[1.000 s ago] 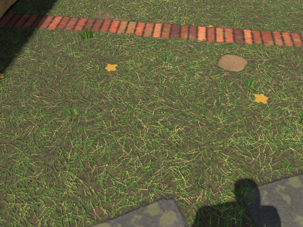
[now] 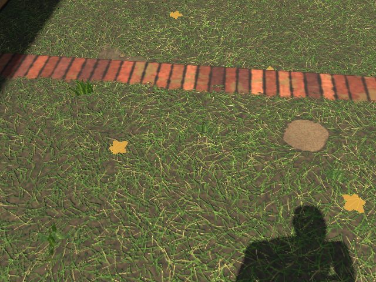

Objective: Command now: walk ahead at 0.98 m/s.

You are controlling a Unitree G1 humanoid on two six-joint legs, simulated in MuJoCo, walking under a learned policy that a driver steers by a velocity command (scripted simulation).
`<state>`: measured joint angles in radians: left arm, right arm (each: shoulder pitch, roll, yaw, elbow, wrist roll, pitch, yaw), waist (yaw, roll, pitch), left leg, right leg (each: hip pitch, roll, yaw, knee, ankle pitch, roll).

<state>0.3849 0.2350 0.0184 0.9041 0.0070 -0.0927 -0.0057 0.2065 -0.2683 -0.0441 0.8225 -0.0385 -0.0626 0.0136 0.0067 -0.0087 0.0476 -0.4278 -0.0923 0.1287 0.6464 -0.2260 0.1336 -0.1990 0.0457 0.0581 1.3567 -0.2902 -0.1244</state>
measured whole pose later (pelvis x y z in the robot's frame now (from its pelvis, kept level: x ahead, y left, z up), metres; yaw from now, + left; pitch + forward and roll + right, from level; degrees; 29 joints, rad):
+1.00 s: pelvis +0.95 -0.11 +0.02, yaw -32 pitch +2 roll +3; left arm 0.20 0.37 0.08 0.77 0.03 -0.02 -0.04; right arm 0.31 -0.31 -0.05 0.81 -0.04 -0.10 -0.01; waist -0.01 -0.05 0.01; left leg -0.18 0.02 0.14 0.43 -0.27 -0.03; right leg -0.59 -0.02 -0.01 1.29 -0.28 -0.11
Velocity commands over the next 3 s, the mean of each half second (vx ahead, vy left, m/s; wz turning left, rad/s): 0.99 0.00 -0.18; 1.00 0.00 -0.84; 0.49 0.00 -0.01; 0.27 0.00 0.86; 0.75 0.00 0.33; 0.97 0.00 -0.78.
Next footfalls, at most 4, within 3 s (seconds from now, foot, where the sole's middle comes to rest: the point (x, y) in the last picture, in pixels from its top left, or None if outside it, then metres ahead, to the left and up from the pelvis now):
0.38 right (230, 252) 0.57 -0.10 -0.75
0.82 left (199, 151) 1.03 0.00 -0.75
1.22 right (283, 116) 1.23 -0.39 -0.75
1.74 left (240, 87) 1.44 -0.21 -0.75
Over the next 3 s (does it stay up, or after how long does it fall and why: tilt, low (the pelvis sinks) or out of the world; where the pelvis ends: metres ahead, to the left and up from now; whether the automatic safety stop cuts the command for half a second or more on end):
stays up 2.01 -0.29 0.01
